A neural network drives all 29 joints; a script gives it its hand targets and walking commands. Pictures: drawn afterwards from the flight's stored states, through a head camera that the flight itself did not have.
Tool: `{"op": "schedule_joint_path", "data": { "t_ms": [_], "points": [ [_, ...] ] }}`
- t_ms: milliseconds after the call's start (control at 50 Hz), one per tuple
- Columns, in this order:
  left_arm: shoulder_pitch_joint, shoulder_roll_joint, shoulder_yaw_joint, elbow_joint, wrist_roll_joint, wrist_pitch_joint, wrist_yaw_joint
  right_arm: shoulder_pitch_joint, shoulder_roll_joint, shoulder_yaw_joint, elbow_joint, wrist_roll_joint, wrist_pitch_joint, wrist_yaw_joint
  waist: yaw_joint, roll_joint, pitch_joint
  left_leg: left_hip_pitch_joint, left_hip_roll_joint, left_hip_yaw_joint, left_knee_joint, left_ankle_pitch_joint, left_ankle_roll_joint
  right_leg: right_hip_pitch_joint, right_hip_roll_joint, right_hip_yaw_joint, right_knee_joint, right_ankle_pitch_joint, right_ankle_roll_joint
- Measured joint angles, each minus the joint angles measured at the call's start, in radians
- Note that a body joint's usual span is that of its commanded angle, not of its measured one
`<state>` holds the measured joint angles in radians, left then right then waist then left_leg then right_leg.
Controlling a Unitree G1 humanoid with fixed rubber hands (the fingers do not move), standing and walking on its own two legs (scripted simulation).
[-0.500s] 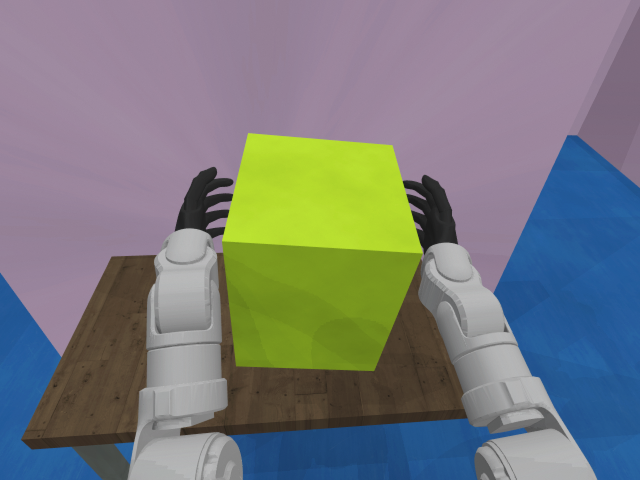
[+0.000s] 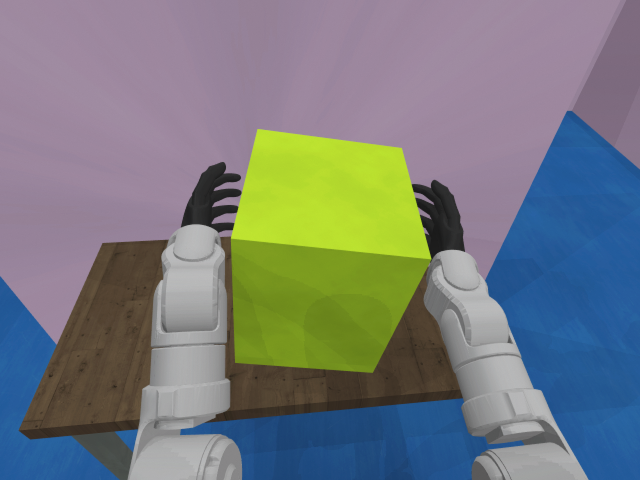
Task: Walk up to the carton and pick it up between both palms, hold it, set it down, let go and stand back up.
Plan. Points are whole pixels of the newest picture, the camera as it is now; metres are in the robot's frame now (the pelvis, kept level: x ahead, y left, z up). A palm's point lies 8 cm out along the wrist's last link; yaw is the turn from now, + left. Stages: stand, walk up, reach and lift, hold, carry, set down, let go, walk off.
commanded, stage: hold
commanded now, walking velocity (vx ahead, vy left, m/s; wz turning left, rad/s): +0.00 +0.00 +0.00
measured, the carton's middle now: (317, 256) +0.40 -0.01 +0.09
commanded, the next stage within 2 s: none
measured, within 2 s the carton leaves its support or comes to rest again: neither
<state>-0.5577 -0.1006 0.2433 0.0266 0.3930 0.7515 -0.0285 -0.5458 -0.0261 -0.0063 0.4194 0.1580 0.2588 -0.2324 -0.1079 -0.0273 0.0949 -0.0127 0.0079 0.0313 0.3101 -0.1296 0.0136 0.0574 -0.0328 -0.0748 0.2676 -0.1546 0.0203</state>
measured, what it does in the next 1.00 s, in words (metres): stands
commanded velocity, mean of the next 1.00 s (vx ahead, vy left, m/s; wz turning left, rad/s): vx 0.00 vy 0.00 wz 0.00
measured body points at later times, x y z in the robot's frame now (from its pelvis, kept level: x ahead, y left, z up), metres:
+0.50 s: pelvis +0.00 -0.02 +0.00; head -0.02 +0.03 +0.45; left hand +0.36 +0.15 +0.16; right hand +0.37 -0.14 +0.16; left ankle +0.04 +0.11 -0.75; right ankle +0.01 -0.13 -0.75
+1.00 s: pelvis +0.00 -0.02 +0.00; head -0.04 +0.04 +0.44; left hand +0.36 +0.17 +0.16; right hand +0.38 -0.12 +0.18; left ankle +0.04 +0.11 -0.75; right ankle +0.01 -0.13 -0.75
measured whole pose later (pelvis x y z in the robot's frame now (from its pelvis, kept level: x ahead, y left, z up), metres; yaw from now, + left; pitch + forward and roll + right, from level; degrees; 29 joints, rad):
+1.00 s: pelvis +0.00 -0.02 +0.00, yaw +2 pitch -11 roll +0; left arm -0.57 -0.06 0.33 0.09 0.43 0.76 -0.08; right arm -0.70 0.05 -0.06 0.61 0.10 0.28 -0.21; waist -0.06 -0.15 0.08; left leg 0.02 0.02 0.00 0.29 -0.12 -0.01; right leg 0.09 -0.02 -0.11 0.27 -0.17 -0.01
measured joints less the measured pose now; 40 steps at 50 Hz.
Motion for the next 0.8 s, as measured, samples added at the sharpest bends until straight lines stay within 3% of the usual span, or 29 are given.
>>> {"op": "schedule_joint_path", "data": {
  "t_ms": [100,180,320,400,500,580,700,800],
  "points": [
    [-0.020,-0.012,0.038,0.031,-0.005,-0.007,0.001,-0.031,-0.026,0.033,0.025,0.024,0.017,-0.017,0.033,0.015,-0.042,0.009,0.003,0.023,-0.028,0.009,0.000,-0.009,0.003,0.023,-0.009,0.007,0.000],
    [-0.009,-0.002,0.064,0.030,0.002,-0.017,-0.013,-0.076,-0.017,0.042,0.065,0.023,0.024,-0.014,0.050,-0.014,-0.065,0.025,0.010,0.013,-0.035,0.009,-0.010,0.012,0.010,0.012,-0.018,0.004,-0.010],
    [-0.009,0.035,0.094,0.060,0.044,0.006,-0.053,-0.147,0.063,-0.030,0.180,-0.038,0.031,0.013,0.050,-0.105,-0.030,0.045,0.015,-0.030,-0.026,0.009,-0.029,0.046,0.017,-0.032,-0.004,-0.017,-0.029],
    [0.027,0.060,0.063,0.020,0.009,0.004,-0.045,-0.114,0.095,-0.052,0.149,-0.047,0.005,0.016,0.030,-0.121,-0.007,0.011,0.017,-0.046,-0.008,0.007,-0.034,0.027,0.020,-0.048,-0.003,-0.016,-0.032],
    [0.104,0.048,-0.005,-0.110,-0.041,0.001,-0.003,-0.001,0.074,-0.006,-0.001,0.000,-0.027,0.006,-0.010,-0.085,-0.006,-0.032,0.015,-0.050,0.022,-0.006,-0.028,0.001,0.020,-0.050,-0.009,-0.009,-0.024],
    [0.078,0.023,-0.021,-0.099,-0.023,0.002,-0.003,0.035,0.031,0.018,-0.049,0.015,-0.018,-0.010,-0.021,-0.036,0.004,-0.012,0.009,-0.031,0.021,-0.011,-0.014,0.013,0.012,-0.032,-0.008,-0.007,-0.012],
    [-0.013,-0.010,0.026,0.014,0.011,0.006,-0.013,-0.006,-0.013,0.026,0.004,0.015,0.018,-0.021,0.010,0.016,-0.010,0.019,0.001,0.013,-0.017,0.004,0.000,0.008,0.001,0.011,-0.004,0.001,-0.001],
    [-0.016,-0.006,0.061,0.024,-0.003,-0.012,-0.015,-0.047,-0.019,0.048,0.032,0.022,0.025,-0.029,0.042,0.000,-0.052,0.022,0.007,0.019,-0.035,0.012,-0.005,0.005,0.007,0.017,-0.015,0.007,-0.006]
  ]
}}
